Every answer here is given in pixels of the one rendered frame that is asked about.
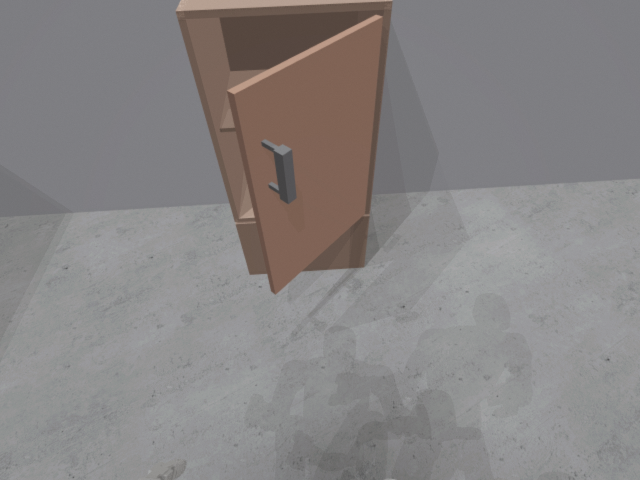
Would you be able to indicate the robot left hand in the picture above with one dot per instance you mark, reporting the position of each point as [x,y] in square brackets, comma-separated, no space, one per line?
[166,471]

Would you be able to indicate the handle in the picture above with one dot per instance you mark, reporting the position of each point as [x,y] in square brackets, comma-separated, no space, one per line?
[285,171]

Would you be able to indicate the cupboard door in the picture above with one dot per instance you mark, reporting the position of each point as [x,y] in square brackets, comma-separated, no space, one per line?
[320,103]

